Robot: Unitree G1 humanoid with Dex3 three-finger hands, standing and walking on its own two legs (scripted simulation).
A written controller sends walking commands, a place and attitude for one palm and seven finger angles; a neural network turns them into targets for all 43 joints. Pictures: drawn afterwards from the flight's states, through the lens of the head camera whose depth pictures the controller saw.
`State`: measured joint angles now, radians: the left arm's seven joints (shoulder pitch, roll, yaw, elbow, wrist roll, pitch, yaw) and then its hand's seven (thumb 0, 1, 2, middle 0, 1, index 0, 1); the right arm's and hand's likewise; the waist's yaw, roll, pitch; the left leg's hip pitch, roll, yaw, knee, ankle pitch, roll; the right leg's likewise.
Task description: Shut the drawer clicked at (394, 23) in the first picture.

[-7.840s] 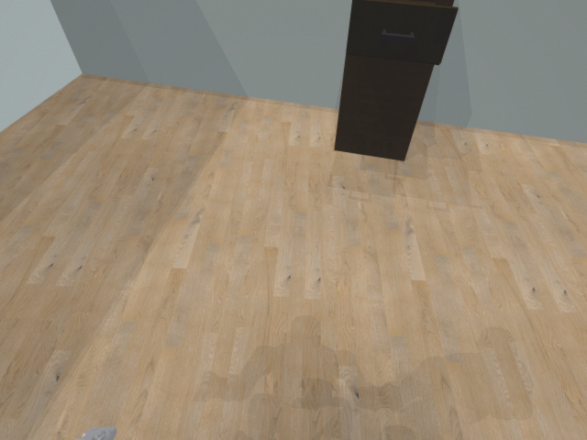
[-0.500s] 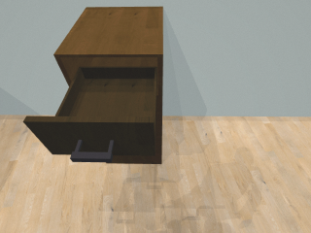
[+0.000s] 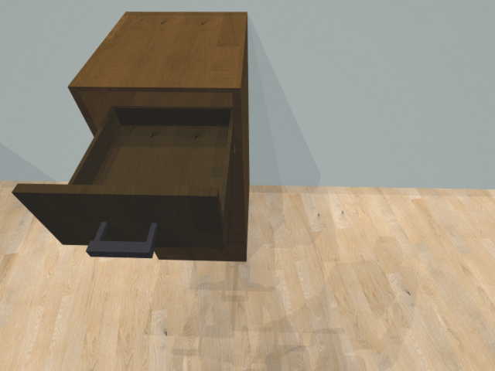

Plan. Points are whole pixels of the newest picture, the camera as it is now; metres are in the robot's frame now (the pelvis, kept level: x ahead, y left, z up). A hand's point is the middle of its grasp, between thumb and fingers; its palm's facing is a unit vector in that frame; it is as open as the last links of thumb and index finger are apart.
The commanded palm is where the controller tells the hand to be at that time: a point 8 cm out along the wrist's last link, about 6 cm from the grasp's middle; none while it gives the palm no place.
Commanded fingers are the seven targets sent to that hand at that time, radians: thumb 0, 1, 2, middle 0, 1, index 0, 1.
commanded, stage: shuffle to correct the standing spot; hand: left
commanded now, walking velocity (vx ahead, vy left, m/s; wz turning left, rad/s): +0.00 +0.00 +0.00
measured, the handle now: (124, 238) +0.33 +0.25 -0.01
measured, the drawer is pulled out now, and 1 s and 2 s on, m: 0.30 0.30 0.30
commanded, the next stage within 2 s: come to a stop and stand still in 0.26 s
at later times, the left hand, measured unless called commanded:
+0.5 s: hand out of the picture +0.00 +0.19 -0.19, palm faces +0.06 -0.98 -0.19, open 7.4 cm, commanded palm none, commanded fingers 0.00 0.90 0.90 -0.20 -0.30 -0.20 -0.30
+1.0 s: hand out of the picture +0.07 +0.20 -0.17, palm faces +0.01 -0.96 -0.27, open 7.4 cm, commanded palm none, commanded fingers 0.00 0.90 0.90 -0.20 -0.30 -0.20 -0.30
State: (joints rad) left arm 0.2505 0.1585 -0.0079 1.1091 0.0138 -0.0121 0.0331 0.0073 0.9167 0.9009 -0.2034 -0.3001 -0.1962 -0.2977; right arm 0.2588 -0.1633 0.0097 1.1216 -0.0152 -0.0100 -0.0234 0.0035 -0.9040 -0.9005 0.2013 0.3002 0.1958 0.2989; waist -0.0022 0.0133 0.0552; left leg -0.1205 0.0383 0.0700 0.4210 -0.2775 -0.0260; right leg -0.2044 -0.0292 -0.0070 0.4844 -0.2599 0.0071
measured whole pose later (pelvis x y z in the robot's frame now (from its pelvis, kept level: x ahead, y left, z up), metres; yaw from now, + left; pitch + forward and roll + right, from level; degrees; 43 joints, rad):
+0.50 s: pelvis +0.02 +0.02 -0.01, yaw +0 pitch -1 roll +1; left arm 0.31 0.16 0.03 1.09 0.02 0.01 0.03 0.01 0.90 0.90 -0.20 -0.30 -0.20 -0.30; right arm 0.37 -0.15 0.00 1.10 -0.02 -0.02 -0.03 0.00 -0.90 -0.90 0.20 0.30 0.19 0.30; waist 0.01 -0.03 0.04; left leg -0.14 0.01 0.07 0.51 -0.36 0.00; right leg -0.22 -0.06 -0.01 0.57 -0.34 0.00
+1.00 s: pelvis -0.01 +0.00 -0.01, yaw +1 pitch -1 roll +0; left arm 0.22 0.21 0.01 0.96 0.02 -0.01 0.04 0.00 0.90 0.90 -0.20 -0.30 -0.20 -0.30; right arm 0.23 -0.24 -0.06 0.98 -0.02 0.01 -0.02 0.01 -0.91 -0.90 0.20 0.30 0.20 0.30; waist -0.03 0.02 0.01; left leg -0.23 0.05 0.03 0.60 -0.35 -0.03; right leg -0.28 -0.02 -0.04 0.60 -0.31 -0.01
